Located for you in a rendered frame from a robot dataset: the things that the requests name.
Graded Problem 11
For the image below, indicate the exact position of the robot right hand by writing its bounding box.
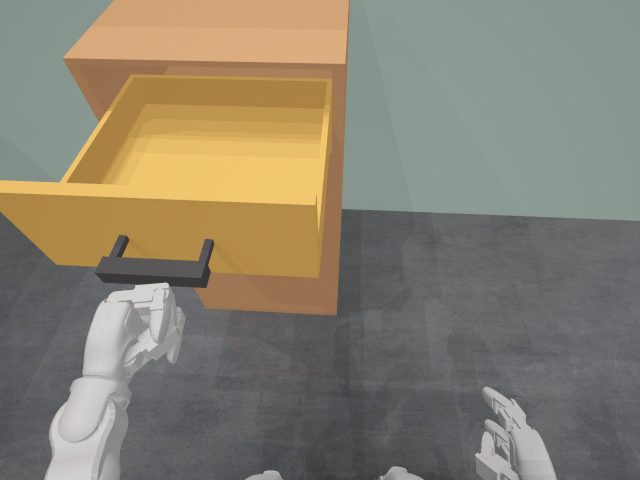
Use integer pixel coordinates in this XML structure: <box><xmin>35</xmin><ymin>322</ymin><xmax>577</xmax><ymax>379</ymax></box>
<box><xmin>475</xmin><ymin>387</ymin><xmax>557</xmax><ymax>480</ymax></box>

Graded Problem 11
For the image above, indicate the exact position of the handle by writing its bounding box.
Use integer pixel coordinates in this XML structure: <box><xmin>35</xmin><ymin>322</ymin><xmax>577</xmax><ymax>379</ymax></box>
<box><xmin>95</xmin><ymin>235</ymin><xmax>214</xmax><ymax>288</ymax></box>

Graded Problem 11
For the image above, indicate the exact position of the drawer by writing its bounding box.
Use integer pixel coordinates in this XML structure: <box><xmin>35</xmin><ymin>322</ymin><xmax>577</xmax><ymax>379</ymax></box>
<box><xmin>0</xmin><ymin>74</ymin><xmax>332</xmax><ymax>278</ymax></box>

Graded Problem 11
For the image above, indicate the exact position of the left robot forearm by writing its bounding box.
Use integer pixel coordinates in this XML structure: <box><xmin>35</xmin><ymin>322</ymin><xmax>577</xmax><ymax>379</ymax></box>
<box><xmin>44</xmin><ymin>375</ymin><xmax>132</xmax><ymax>480</ymax></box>

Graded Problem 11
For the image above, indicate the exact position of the robot right shin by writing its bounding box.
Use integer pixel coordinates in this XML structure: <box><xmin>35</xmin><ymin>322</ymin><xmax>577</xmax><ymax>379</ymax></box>
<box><xmin>387</xmin><ymin>466</ymin><xmax>407</xmax><ymax>474</ymax></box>

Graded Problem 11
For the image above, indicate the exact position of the robot left hand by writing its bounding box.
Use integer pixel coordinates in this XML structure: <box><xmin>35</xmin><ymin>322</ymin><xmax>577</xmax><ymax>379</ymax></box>
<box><xmin>82</xmin><ymin>283</ymin><xmax>186</xmax><ymax>386</ymax></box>

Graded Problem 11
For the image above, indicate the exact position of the cabinet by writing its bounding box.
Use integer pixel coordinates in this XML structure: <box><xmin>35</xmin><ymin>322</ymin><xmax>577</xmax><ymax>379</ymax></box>
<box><xmin>62</xmin><ymin>0</ymin><xmax>350</xmax><ymax>316</ymax></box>

